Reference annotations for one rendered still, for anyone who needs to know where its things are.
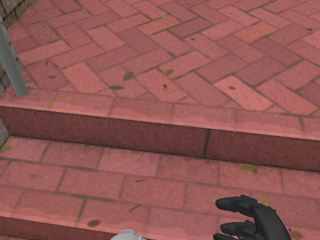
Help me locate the stairs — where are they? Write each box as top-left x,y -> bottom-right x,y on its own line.
0,106 -> 320,240

